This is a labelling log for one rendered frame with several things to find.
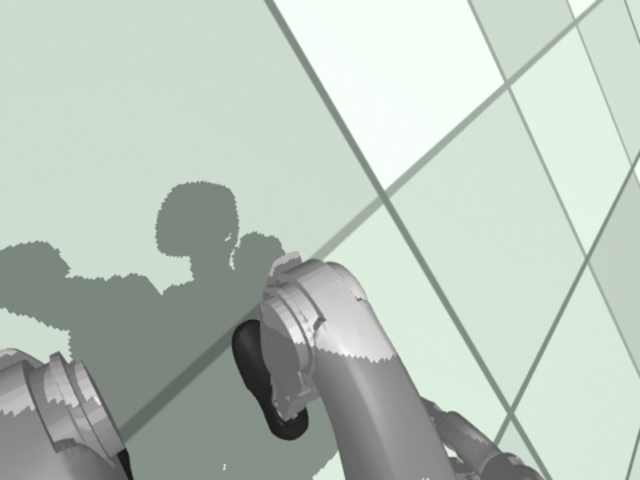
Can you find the left robot foot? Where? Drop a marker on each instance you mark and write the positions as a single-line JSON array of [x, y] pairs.
[[125, 462]]

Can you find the right robot arm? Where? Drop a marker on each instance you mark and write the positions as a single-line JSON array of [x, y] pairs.
[[507, 466]]

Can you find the right robot foot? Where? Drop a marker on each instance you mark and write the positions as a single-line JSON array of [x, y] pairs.
[[246, 348]]

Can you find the right robot hand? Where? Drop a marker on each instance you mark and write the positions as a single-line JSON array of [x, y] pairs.
[[469, 443]]

